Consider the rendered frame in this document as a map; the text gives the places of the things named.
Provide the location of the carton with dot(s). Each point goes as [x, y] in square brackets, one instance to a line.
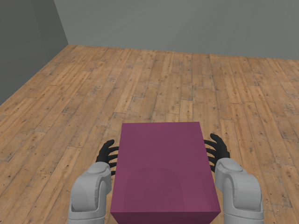
[163, 175]

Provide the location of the robot left forearm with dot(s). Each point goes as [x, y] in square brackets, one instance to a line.
[89, 195]

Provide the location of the robot right forearm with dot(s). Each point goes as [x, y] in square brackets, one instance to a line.
[242, 194]

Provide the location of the robot left hand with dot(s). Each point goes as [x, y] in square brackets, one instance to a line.
[105, 151]

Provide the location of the robot right hand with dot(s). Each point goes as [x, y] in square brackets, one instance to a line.
[219, 152]

